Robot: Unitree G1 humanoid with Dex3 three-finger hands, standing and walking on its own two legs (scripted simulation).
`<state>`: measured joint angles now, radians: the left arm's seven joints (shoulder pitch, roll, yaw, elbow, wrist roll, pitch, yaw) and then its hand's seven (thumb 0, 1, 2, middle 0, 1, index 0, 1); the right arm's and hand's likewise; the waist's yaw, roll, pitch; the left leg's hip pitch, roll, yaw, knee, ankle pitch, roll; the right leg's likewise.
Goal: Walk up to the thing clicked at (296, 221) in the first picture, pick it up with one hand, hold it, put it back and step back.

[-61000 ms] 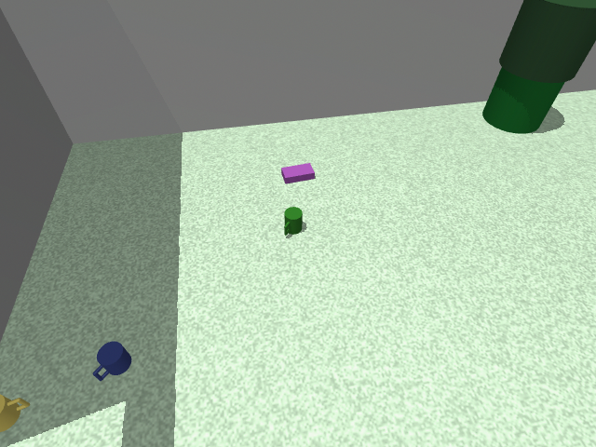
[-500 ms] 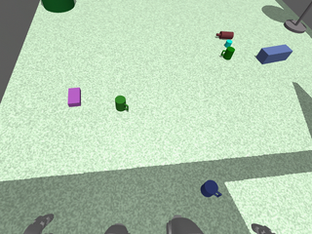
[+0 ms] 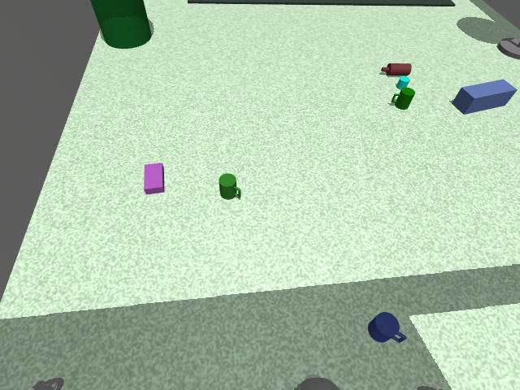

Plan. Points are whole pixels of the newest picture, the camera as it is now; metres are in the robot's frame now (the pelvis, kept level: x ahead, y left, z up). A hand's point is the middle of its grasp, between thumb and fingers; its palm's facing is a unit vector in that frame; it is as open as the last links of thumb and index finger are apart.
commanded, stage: step back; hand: left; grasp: from above
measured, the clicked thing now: (230, 188) +1.02 +0.17 -0.70
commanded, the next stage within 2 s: stand in 0.80 s
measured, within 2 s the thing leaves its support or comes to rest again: neither
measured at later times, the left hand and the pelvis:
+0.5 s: hand out of the picture +0.11 +0.25 -0.15, palm faces +0.01 -0.94 -0.34, open 7.4 cm; pelvis +0.00 -0.01 +0.00, yaw -1 degrees
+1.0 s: hand out of the picture +0.10 +0.23 -0.13, palm faces -0.01 -0.94 -0.35, open 7.4 cm; pelvis +0.01 -0.02 +0.01, yaw -1 degrees
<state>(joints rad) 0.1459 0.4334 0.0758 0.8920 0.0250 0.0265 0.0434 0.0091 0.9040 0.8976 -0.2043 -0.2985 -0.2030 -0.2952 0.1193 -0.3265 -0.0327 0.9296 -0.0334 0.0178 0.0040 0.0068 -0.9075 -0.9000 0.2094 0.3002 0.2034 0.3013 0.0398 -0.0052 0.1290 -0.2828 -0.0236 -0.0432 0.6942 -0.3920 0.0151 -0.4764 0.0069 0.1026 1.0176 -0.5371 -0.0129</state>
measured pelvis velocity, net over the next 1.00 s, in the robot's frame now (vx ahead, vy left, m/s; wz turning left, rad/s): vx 0.01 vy -0.02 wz -0.02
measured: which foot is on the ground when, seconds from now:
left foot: down 0.00-1.00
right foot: up 0.00-0.16, down 0.18-1.00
